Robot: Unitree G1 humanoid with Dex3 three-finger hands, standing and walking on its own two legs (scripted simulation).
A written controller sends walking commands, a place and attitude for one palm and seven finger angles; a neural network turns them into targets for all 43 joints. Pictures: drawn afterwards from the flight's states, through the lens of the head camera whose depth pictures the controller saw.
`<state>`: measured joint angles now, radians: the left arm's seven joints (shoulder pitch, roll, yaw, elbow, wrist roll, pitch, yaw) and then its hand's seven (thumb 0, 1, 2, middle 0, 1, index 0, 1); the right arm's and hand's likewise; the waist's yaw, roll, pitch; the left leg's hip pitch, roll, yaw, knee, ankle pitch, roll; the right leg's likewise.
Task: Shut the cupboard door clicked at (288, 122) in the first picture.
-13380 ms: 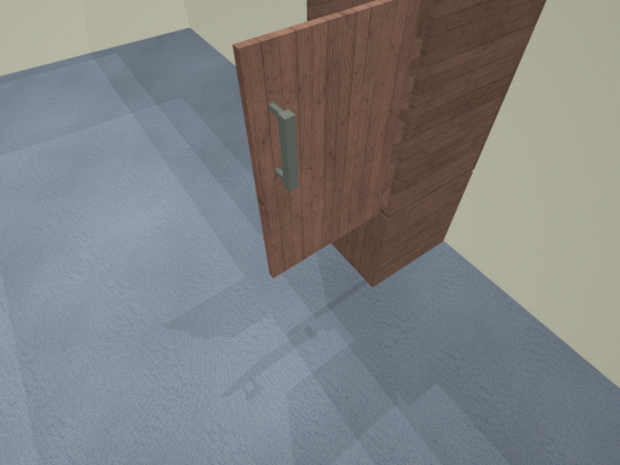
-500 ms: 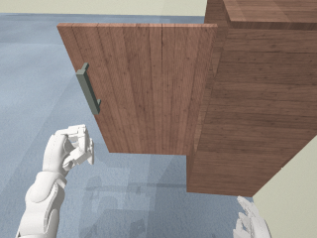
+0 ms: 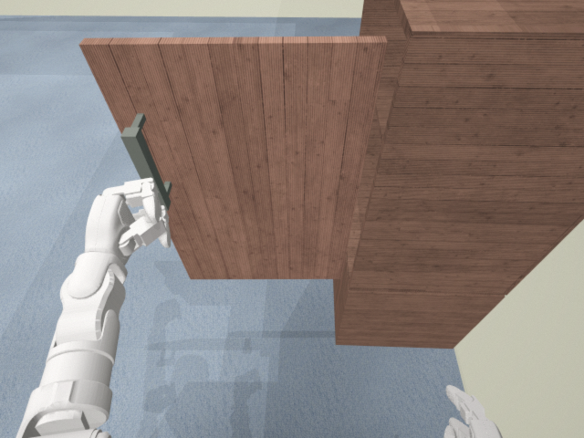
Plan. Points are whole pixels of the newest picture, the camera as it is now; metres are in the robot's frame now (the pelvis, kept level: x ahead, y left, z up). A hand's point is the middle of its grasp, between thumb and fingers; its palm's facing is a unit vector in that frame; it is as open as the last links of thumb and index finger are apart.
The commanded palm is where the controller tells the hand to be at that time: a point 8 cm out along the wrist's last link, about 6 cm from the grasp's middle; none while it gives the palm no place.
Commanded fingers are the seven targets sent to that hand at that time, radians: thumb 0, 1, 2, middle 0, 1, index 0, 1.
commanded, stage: bring the fist close to the handle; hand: left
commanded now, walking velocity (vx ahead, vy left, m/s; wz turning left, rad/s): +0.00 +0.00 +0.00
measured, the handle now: (152, 164) +0.49 +0.25 +0.09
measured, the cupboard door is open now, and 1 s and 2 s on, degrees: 92 91 75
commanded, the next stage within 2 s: push the door shut along its arc in 0.58 s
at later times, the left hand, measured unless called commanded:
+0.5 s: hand (159, 202) +0.41 +0.22 +0.10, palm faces +0.06 -1.00 +0.00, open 3.1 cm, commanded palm +0.38 +0.26 +0.10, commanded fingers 0.00 0.90 0.90 -1.30 -1.50 -1.30 -1.50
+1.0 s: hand (159, 189) +0.42 +0.22 +0.11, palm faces -0.02 -1.00 -0.02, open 3.1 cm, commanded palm +0.41 +0.26 +0.10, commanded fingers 0.00 0.90 0.90 -1.30 -1.50 -1.30 -1.50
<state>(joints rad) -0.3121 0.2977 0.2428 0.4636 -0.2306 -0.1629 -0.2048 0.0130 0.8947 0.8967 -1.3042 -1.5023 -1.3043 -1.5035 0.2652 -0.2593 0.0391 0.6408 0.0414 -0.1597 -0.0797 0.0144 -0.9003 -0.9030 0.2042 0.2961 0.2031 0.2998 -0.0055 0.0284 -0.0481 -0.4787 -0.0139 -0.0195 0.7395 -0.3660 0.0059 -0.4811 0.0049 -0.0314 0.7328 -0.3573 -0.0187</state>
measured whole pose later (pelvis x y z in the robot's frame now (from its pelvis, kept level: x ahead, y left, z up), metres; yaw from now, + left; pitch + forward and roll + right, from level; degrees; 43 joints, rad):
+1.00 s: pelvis -0.01 +0.01 -0.01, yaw +0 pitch +9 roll -1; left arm -0.66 0.41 0.29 0.91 -0.21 -0.27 -0.32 0.01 0.89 0.90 -1.32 -1.50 -1.31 -1.50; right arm 0.29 -0.27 0.04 0.64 0.04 -0.07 -0.08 0.01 -0.90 -0.90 0.20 0.30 0.20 0.30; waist -0.05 0.02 -0.06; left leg -0.59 -0.01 -0.03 0.80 -0.38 0.02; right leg -0.57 0.01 -0.04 0.75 -0.35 -0.01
